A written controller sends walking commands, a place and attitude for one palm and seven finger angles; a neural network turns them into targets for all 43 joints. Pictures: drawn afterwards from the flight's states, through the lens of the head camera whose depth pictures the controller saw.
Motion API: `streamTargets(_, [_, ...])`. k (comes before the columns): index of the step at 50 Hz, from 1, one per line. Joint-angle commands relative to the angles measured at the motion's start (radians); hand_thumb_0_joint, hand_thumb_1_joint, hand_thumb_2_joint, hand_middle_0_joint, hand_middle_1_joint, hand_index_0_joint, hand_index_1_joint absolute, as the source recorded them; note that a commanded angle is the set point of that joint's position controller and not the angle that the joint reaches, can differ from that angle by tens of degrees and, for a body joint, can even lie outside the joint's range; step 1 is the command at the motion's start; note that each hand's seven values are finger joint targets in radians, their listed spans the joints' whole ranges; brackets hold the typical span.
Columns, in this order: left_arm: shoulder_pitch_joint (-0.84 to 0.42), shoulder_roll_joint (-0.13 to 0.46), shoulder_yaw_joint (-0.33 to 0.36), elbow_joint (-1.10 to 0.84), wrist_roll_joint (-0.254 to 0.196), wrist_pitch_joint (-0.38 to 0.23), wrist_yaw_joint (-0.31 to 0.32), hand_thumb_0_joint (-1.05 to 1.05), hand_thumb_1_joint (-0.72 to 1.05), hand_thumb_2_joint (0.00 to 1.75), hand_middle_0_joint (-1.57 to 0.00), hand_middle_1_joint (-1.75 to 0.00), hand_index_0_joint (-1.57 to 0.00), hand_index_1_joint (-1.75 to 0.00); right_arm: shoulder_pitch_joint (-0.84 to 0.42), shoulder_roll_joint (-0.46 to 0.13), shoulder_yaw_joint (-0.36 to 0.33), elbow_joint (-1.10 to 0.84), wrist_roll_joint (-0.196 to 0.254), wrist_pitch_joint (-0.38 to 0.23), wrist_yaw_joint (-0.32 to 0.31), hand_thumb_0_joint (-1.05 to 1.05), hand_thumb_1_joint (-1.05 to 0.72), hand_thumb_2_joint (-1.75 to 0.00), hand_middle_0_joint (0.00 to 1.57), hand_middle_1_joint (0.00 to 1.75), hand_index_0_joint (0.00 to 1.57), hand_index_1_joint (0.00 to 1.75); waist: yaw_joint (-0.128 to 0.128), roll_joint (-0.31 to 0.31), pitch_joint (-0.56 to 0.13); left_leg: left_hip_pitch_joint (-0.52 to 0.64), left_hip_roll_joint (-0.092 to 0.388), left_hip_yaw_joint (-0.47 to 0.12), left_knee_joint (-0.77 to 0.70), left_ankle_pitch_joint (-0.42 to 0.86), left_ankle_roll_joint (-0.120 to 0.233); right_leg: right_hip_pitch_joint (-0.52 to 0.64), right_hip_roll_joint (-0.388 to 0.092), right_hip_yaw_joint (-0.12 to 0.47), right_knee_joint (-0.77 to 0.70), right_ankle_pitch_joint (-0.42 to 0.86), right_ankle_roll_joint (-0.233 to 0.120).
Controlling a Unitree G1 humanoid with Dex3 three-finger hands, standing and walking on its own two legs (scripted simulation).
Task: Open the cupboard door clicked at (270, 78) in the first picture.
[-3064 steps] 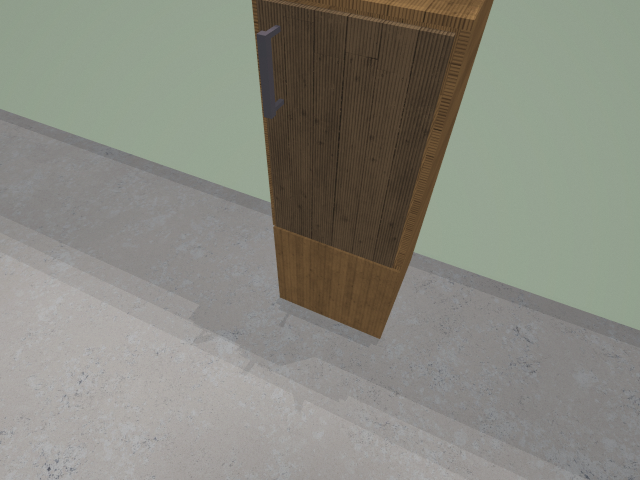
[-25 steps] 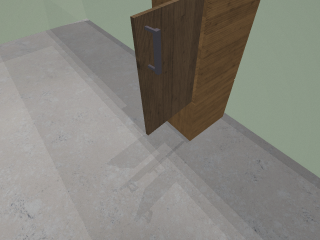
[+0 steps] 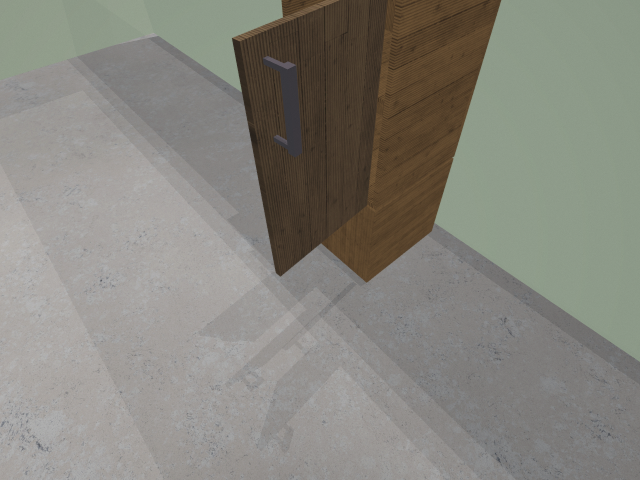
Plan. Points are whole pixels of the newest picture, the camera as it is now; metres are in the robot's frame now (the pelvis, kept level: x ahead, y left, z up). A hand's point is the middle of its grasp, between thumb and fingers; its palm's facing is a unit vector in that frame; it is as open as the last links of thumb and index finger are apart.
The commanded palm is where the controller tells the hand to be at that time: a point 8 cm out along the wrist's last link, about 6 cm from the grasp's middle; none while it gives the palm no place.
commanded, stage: look to check the result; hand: left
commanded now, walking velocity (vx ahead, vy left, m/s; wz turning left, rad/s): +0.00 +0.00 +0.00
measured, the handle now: (283, 109) +0.65 +0.09 +0.12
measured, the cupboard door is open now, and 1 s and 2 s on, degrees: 95 95 95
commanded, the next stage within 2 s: stand and wait in 0.44 s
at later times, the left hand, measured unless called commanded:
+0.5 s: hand out of the picture +0.08 +0.22 -0.16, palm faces +0.00 -0.94 -0.34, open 7.4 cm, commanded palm none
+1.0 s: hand out of the picture +0.09 +0.23 -0.16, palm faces -0.02 -0.94 -0.33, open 7.4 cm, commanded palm none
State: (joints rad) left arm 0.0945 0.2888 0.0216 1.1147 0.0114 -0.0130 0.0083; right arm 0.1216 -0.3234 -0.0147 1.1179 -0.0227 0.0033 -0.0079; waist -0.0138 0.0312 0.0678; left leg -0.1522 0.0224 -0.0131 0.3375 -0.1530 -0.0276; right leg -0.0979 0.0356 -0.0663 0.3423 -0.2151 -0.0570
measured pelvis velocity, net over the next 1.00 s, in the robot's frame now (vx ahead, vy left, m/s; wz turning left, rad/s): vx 0.02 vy -0.01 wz -0.02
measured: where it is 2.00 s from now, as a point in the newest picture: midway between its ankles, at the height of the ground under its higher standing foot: outside the picture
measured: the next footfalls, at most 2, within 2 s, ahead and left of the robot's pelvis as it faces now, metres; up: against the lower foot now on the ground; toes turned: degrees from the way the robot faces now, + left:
none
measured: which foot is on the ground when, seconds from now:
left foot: down 0.00-1.00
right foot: down 0.00-1.00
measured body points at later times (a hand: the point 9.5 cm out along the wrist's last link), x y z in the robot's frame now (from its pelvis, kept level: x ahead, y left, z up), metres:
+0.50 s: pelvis +0.02 -0.01 +0.00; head +0.04 -0.03 +0.45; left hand +0.08 +0.27 -0.13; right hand +0.08 -0.29 -0.15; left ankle +0.02 +0.14 -0.75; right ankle -0.02 -0.08 -0.75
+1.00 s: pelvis +0.02 -0.01 +0.00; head +0.04 -0.02 +0.45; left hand +0.09 +0.27 -0.13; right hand +0.06 -0.29 -0.15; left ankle +0.02 +0.14 -0.75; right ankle -0.02 -0.08 -0.75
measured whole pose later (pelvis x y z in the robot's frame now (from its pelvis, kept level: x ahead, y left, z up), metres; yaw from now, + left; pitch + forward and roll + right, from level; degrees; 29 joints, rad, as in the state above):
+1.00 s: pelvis +0.02 -0.01 +0.00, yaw -1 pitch -2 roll +0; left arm 0.14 0.29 0.02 1.13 0.01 -0.01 0.02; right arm 0.15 -0.30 -0.01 1.13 -0.02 0.01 -0.02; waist -0.01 0.03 0.07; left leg -0.11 0.04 0.00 0.32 -0.18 -0.04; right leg -0.05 0.06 -0.05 0.31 -0.22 -0.07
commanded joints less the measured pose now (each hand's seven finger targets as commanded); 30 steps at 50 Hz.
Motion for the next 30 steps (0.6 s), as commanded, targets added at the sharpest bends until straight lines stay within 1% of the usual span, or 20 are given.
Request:
streamTargets(1, [-0.008,0.209,0.040,-0.047,-0.004,-0.024,0.012,0.00,0.90,0.90,-0.20,-0.30,-0.20,-0.30,-0.016,-0.161,-0.027,-0.050,0.006,-0.013,-0.016,0.00,-0.90,-0.90,0.20,0.30,0.20,0.30,0.008,-0.036,-0.091,0.047,0.091,-0.074,-0.024,0.147,0.045,0.011,-0.165,0.131,-0.078,0.203,0.002])
streamTargets(2, [-0.006,0.206,0.039,-0.044,-0.005,-0.024,0.013,0.00,0.90,0.90,-0.20,-0.30,-0.20,-0.30,-0.017,-0.160,-0.027,-0.047,0.005,-0.013,-0.016,0.00,-0.90,-0.90,0.20,0.30,0.20,0.30,0.007,-0.020,-0.090,0.051,0.092,-0.069,-0.021,0.156,0.044,0.015,-0.170,0.133,-0.077,0.229,0.002])
streamTargets(3, [-0.005,0.208,0.038,-0.046,-0.006,-0.024,0.013,0.00,0.90,0.90,-0.20,-0.30,-0.20,-0.30,-0.012,-0.159,-0.026,-0.047,0.005,-0.012,-0.017,0.00,-0.90,-0.90,0.20,0.30,0.20,0.30,0.006,-0.024,-0.095,0.052,0.092,-0.070,-0.021,0.162,0.044,0.024,-0.169,0.133,-0.073,0.247,0.002])
streamTargets(7, [0.002,0.207,0.037,-0.039,-0.006,-0.023,0.015,0.00,0.90,0.90,-0.20,-0.30,-0.20,-0.30,-0.011,-0.160,-0.027,-0.046,0.006,-0.009,-0.019,0.00,-0.90,-0.90,0.20,0.30,0.20,0.30,0.005,-0.032,-0.091,0.063,0.093,-0.065,-0.019,0.158,0.044,0.019,-0.167,0.133,-0.077,0.256,0.004])
streamTargets(9, [0.005,0.207,0.036,-0.038,-0.007,-0.023,0.016,0.00,0.90,0.90,-0.20,-0.30,-0.20,-0.30,-0.009,-0.157,-0.026,-0.044,0.007,-0.009,-0.020,0.00,-0.90,-0.90,0.20,0.30,0.20,0.30,0.005,-0.023,-0.091,0.065,0.094,-0.061,-0.019,0.164,0.043,0.024,-0.167,0.135,-0.077,0.275,0.004])
streamTargets(11, [0.013,0.205,0.037,-0.036,-0.006,-0.023,0.016,0.00,0.90,0.90,-0.20,-0.30,-0.20,-0.30,-0.012,-0.159,-0.027,-0.047,0.008,-0.008,-0.021,0.00,-0.90,-0.90,0.20,0.30,0.20,0.30,0.007,-0.026,-0.084,0.072,0.093,-0.058,-0.016,0.161,0.044,0.013,-0.164,0.134,-0.080,0.272,0.006])
streamTargets(12, [0.011,0.206,0.036,-0.036,-0.006,-0.023,0.017,0.00,0.90,0.90,-0.20,-0.30,-0.20,-0.30,-0.005,-0.152,-0.027,-0.043,0.008,-0.008,-0.021,0.00,-0.90,-0.90,0.20,0.30,0.20,0.30,0.004,-0.032,-0.091,0.071,0.094,-0.059,-0.018,0.164,0.044,0.024,-0.166,0.132,-0.077,0.281,0.006])
streamTargets(13, [0.012,0.203,0.034,-0.035,-0.007,-0.022,0.017,0.00,0.90,0.90,-0.20,-0.30,-0.20,-0.30,-0.006,-0.155,-0.027,-0.044,0.007,-0.008,-0.021,0.00,-0.90,-0.90,0.20,0.30,0.20,0.30,0.004,-0.025,-0.087,0.072,0.095,-0.057,-0.019,0.161,0.043,0.020,-0.165,0.135,-0.078,0.279,0.005])
streamTargets(16, [0.019,0.203,0.037,-0.036,-0.006,-0.023,0.018,0.00,0.90,0.90,-0.20,-0.30,-0.20,-0.30,-0.005,-0.156,-0.027,-0.045,0.009,-0.008,-0.023,0.00,-0.90,-0.90,0.20,0.30,0.20,0.30,0.006,-0.036,-0.089,0.079,0.096,-0.056,-0.019,0.168,0.044,0.020,-0.162,0.134,-0.079,0.286,0.006])
streamTargets(17, [0.020,0.200,0.036,-0.034,-0.007,-0.023,0.018,0.00,0.90,0.90,-0.20,-0.30,-0.20,-0.30,-0.004,-0.149,-0.026,-0.043,0.007,-0.009,-0.022,0.00,-0.90,-0.90,0.20,0.30,0.20,0.30,0.005,-0.025,-0.090,0.080,0.096,-0.056,-0.019,0.173,0.044,0.025,-0.166,0.131,-0.077,0.295,0.006])
streamTargets(19, [0.021,0.197,0.036,-0.035,-0.007,-0.024,0.019,0.00,0.90,0.90,-0.20,-0.30,-0.20,-0.30,-0.002,-0.146,-0.027,-0.042,0.007,-0.009,-0.023,0.00,-0.90,-0.90,0.20,0.30,0.20,0.30,0.005,-0.038,-0.087,0.078,0.097,-0.053,-0.021,0.178,0.043,0.029,-0.165,0.129,-0.075,0.315,0.006])
streamTargets(20, [0.021,0.197,0.036,-0.035,-0.007,-0.023,0.019,0.00,0.90,0.90,-0.20,-0.30,-0.20,-0.30,-0.003,-0.148,-0.026,-0.041,0.007,-0.009,-0.024,0.00,-0.90,-0.90,0.20,0.30,0.20,0.30,0.005,-0.025,-0.082,0.075,0.096,-0.051,-0.020,0.173,0.042,0.029,-0.165,0.133,-0.077,0.313,0.006])
streamTargets(23, [0.022,0.195,0.037,-0.036,-0.006,-0.024,0.020,0.00,0.90,0.90,-0.20,-0.30,-0.20,-0.30,0.001,-0.144,-0.027,-0.043,0.007,-0.008,-0.024,0.00,-0.90,-0.90,0.20,0.30,0.20,0.30,0.005,-0.039,-0.078,0.075,0.096,-0.051,-0.019,0.169,0.042,0.028,-0.164,0.132,-0.079,0.315,0.009])
streamTargets(26, [0.031,0.196,0.039,-0.039,-0.005,-0.025,0.021,0.00,0.90,0.90,-0.20,-0.30,-0.20,-0.30,-0.003,-0.142,-0.028,-0.044,0.008,-0.008,-0.024,0.00,-0.90,-0.90,0.20,0.30,0.20,0.30,0.008,-0.033,-0.078,0.082,0.093,-0.047,-0.016,0.167,0.043,0.022,-0.164,0.136,-0.081,0.322,0.014])
streamTargets(27, [0.024,0.195,0.038,-0.038,-0.006,-0.025,0.020,0.00,0.90,0.90,-0.20,-0.30,-0.20,-0.30,0.002,-0.142,-0.028,-0.044,0.007,-0.009,-0.024,0.00,-0.90,-0.90,0.20,0.30,0.20,0.30,0.003,-0.034,-0.077,0.079,0.096,-0.048,-0.019,0.167,0.041,0.024,-0.164,0.136,-0.078,0.322,0.010])
streamTargets(30, [0.026,0.194,0.038,-0.040,-0.007,-0.025,0.020,0.00,0.90,0.90,-0.20,-0.30,-0.20,-0.30,0.003,-0.138,-0.028,-0.044,0.007,-0.010,-0.024,0.00,-0.90,-0.90,0.20,0.30,0.20,0.30,0.006,-0.024,-0.082,0.078,0.096,-0.047,-0.020,0.177,0.041,0.037,-0.165,0.136,-0.076,0.339,0.009])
